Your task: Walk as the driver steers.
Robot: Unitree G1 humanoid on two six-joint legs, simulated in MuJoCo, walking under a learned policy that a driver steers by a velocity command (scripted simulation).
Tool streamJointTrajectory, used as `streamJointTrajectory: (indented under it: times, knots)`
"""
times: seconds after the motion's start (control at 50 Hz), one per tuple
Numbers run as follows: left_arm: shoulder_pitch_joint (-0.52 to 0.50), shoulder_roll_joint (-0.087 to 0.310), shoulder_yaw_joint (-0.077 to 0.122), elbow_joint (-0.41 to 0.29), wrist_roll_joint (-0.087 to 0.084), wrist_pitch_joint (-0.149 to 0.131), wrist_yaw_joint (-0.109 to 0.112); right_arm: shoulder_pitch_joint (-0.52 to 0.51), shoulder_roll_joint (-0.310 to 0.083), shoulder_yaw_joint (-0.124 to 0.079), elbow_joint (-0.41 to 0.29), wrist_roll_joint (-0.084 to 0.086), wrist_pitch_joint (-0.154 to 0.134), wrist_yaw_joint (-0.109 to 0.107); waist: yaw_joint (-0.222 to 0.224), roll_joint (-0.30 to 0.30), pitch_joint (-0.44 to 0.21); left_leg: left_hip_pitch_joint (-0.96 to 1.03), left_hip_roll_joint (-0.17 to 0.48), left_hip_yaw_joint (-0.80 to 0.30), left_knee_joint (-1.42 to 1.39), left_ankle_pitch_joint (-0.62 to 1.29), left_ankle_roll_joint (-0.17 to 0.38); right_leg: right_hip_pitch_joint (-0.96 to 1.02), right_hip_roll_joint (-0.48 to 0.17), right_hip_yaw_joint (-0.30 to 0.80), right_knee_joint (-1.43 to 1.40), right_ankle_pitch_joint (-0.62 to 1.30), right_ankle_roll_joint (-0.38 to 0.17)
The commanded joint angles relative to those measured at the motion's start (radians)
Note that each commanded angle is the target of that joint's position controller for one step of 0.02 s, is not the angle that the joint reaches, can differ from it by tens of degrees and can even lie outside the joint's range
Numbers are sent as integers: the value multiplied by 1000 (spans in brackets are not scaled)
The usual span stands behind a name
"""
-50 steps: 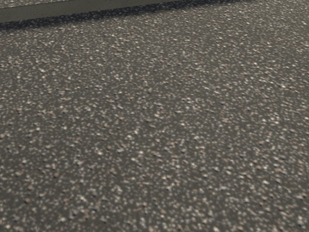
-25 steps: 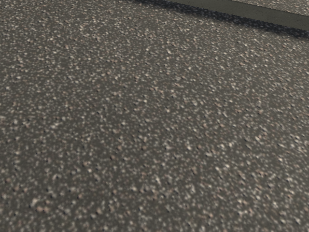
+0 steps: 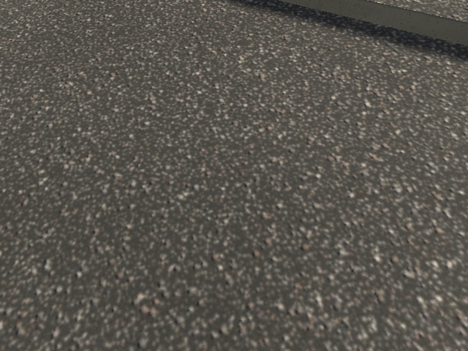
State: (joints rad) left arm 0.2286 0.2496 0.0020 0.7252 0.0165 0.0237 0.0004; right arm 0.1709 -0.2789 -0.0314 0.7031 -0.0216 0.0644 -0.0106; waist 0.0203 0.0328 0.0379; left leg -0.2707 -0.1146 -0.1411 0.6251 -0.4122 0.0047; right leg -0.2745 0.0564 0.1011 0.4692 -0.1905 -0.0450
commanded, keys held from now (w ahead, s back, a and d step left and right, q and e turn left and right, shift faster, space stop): e+shift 0.44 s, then w+e+shift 0.28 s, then w+shift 0.06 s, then w+q+shift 0.22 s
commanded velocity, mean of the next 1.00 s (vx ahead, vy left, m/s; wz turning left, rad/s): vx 0.35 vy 0.00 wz -0.64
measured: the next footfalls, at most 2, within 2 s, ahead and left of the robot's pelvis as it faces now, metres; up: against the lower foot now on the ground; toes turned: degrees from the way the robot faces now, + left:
left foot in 0.30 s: +0.05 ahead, +0.11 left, +0.00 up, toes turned -23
right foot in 0.94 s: +0.14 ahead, -0.32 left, +0.00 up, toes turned -46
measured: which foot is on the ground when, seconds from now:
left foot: up 0.00-0.28, down 0.30-0.94, up 0.96-1.00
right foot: down 0.00-0.30, up 0.32-0.92, down 0.94-1.00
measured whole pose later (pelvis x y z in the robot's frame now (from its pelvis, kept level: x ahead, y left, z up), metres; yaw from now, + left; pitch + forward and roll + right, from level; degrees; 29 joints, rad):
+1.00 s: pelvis +0.13 -0.19 -0.03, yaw -41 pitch +1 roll +1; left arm -0.01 0.26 0.02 0.67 0.06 -0.04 -0.04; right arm 0.56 -0.23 -0.02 0.98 0.00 -0.05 0.02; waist -0.11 -0.01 0.05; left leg -0.09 0.12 0.03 1.01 -0.43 0.05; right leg -0.47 -0.02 -0.09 0.72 -0.27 -0.06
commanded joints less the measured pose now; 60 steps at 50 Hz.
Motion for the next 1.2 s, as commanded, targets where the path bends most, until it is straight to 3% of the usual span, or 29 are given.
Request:
streamJointTrajectory:
  times: [0.02, 0.1, 0.2, 0.24, 0.28, 0.3, 0.32, 0.34, 0.36, 0.38, 0.4, 0.44, 0.5, 0.54, 0.72, 0.8, 0.84, 0.88, 0.9, 0.92, 0.94, 0.96, 0.98, 1.0, 1.02, 1.06, 1.08, 1.14, 1.2]
  knots:
    - [9, 256, 90, -44, -15, -4, -2, 28, -145, -45, -50, 1, -17, -2, -23, -187, -40, -170, 5, 49, 187, -58, -34, 154, -205, 382, -164, 163, -121]
    - [14, 217, 110, -45, -17, 7, -10, -17, -103, -31, -62, 10, -19, -15, -14, -179, -83, -209, 16, 52, 226, -51, -57, 183, -152, 385, -149, 163, -130]
    - [29, 228, 138, -41, -7, 22, -16, -31, -104, -22, -70, 19, -39, -27, 5, -198, -116, -132, 2, 39, 72, -34, -31, 162, -141, 485, -154, 83, -135]
    - [-11, 232, 144, -51, -5, 26, -21, 16, -111, -22, -55, 22, -49, -34, -18, -207, -120, -16, -14, 42, -45, -4, -9, 86, -121, 503, -155, 56, -103]
    - [-71, 222, 141, -65, -14, 28, -20, 103, -124, -27, -26, 17, -58, -50, -75, -193, -103, 191, 4, 48, -295, 131, 14, -73, -49, 474, -139, -104, -19]
    - [-36, 174, 130, -68, -21, 24, -15, 97, -201, -44, -29, 8, -62, -62, -50, -60, -104, 291, 169, -100, -416, 51, 47, -197, 40, 379, -22, -301, 46]
    - [24, 122, 121, -78, -26, 19, -8, 14, -295, -57, -75, 2, -57, -61, -18, 177, -120, 281, 465, -415, -490, -113, 141, -306, 182, 115, 283, -371, 81]
    - [-12, 225, 140, -62, 12, 19, -1, -44, -257, -48, -78, -19, -51, -51, -17, 79, -35, 102, 501, -376, -486, -27, 200, -325, 76, 53, 449, -323, 89]
    - [-17, 239, 147, -55, 15, 22, -9, -61, -181, -28, -81, -19, -53, -46, 5, 45, -11, 45, 443, -274, -443, 116, 201, -268, 41, 43, 547, -270, 81]
    - [17, 218, 143, -36, 17, 31, -21, -90, -133, -13, -83, -13, -56, -42, 29, 40, 5, 36, 370, -152, -410, 233, 174, -260, 32, 33, 626, -221, 75]
    - [51, 205, 139, -23, 15, 42, -33, -99, -125, -9, -89, -10, -59, -42, 39, 76, -7, 66, 327, -70, -384, 320, 157, -270, 27, 14, 696, -192, 75]
    - [48, 197, 128, -23, 2, 52, -51, -58, -123, -7, -89, -10, -60, -43, 14, 92, -16, 136, 308, 25, -339, 505, 157, -309, 3, -32, 722, -182, 92]
    - [-93, 207, 116, -78, 11, 53, -81, 109, -181, -34, -47, -12, -68, -28, -90, 138, -18, 312, 365, -50, -457, -45, 147, -456, -58, -66, 642, -138, 96]
    - [-152, 203, 114, -95, 11, 51, -98, 154, -203, -46, -29, -11, -82, -24, -114, 117, 16, 366, 398, -68, -502, -163, 134, -520, -75, -65, 607, -119, 95]
    - [-301, 128, 88, -150, 11, 26, -120, 273, -157, -52, 59, -16, -148, -6, -129, 60, 84, 428, 465, 131, -534, -85, 107, -654, -146, -98, 582, -12, 33]
    - [-378, 93, 58, -182, 20, 0, -123, 333, -125, -37, 123, -32, -166, -1, -125, 44, 149, 359, 467, 235, -576, 25, 117, -591, -139, -102, 443, 2, -24]
    - [-407, 91, 47, -189, 28, -13, -117, 355, -137, -33, 161, -30, -161, -2, -114, 39, 175, 331, 468, 282, -597, 211, 132, -497, -110, -147, 339, -55, -57]
    - [-359, 101, 45, -174, 38, -20, -100, 345, -177, -34, 198, -12, -148, -4, -56, 49, 138, 307, 453, 346, -508, 697, 140, -282, -46, -229, 232, -149, -98]
    - [-241, 116, 54, -139, 43, -27, -84, 348, -205, -36, 220, 1, -144, -1, 10, 64, 57, 276, 445, 353, -345, 1046, 149, -84, 7, -269, 227, -164, -116]
    - [-12, 134, 70, -69, 41, -38, -67, 316, -228, -36, 225, 17, -141, 4, 135, 57, -59, 165, 420, 360, -99, 1196, 145, 226, 36, -253, 154, -83, -127]
    - [217, 205, 102, 9, 51, -48, -45, 268, -221, -31, 200, 20, -146, 15, 254, 13, -193, -102, 342, 343, 230, 922, 127, 594, -60, -109, 120, -140, -127]
    - [252, 349, 125, 10, 58, -60, -17, 295, -46, 1, 122, 31, -150, 46, 169, -295, -354, -424, 176, 242, 641, -118, 94, 814, -443, 401, -43, -604, -119]
    - [251, 340, 120, -10, 51, -69, -5, 204, -126, -27, 103, 42, -157, 35, 204, -137, -371, -447, 129, -4, 779, -44, 121, 641, -500, 604, -212, -629, -60]
    - [183, 286, 105, 32, 47, -74, 0, 160, -123, -38, 87, 50, -152, 29, 125, -93, -170, -492, 167, 0, 770, 104, 123, 473, -459, 429, -215, -496, -21]
    - [111, 218, 89, 36, 39, -83, -6, 207, -84, -29, 112, 42, -149, 31, 50, -90, -62, -459, 215, 50, 715, 179, 113, 338, -417, 289, -231, -342, -24]
    - [12, 124, 65, 34, 14, -98, -7, 307, -29, -25, 181, 13, -116, 46, -39, -147, -20, -358, 260, 72, 661, 245, 85, 192, -315, 71, -274, -199, 22]
    - [19, 87, 56, 46, 9, -107, -7, 314, -18, -27, 192, 13, -99, 54, -51, -155, -13, -342, 265, 79, 671, 260, 79, 165, -301, 13, -294, -145, 33]
    - [77, 55, 50, 103, -6, -139, -14, 186, 6, -32, 147, 17, -71, 68, -55, -122, 66, -449, 264, 105, 674, 341, 74, 157, -264, -153, -339, 97, 82]
    - [124, 31, 42, 134, 4, -150, -14, 42, 16, -19, 94, 29, -69, 76, -42, -134, 107, -482, 219, 190, 559, 457, 92, 160, -207, -300, -357, 351, 96]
